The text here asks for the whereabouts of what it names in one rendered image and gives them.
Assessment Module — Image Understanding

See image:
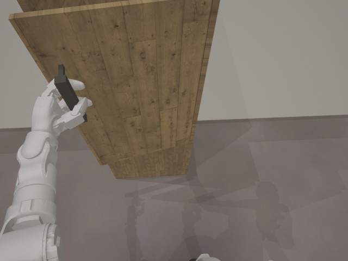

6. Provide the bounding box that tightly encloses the cupboard door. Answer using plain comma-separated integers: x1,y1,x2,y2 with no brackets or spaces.
8,0,213,166

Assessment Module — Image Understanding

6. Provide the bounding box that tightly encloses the left robot upper arm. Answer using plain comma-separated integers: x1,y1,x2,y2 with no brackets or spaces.
0,223,64,261

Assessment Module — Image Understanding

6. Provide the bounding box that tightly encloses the robot left forearm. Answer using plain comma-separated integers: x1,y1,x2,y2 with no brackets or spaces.
0,130,59,238

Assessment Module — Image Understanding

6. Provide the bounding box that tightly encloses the robot left hand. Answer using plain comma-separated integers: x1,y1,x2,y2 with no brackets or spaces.
32,79,93,139

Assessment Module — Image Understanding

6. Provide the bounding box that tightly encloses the handle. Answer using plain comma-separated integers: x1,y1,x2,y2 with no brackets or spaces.
54,64,87,123

